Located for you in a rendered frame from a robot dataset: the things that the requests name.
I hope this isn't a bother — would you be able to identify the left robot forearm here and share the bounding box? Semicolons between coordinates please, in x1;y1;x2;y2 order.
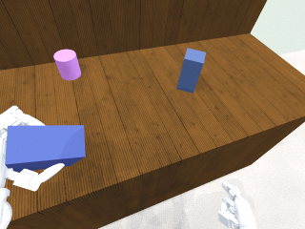
0;188;12;229

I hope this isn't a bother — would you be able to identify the robot left hand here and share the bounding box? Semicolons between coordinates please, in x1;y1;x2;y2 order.
0;106;65;191

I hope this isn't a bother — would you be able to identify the sponge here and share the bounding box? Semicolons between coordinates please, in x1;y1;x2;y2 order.
5;125;86;173

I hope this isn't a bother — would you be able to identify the robot right hand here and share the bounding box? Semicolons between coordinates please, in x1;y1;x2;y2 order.
218;180;256;229

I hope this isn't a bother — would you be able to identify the table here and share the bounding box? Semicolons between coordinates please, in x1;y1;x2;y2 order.
0;0;305;229

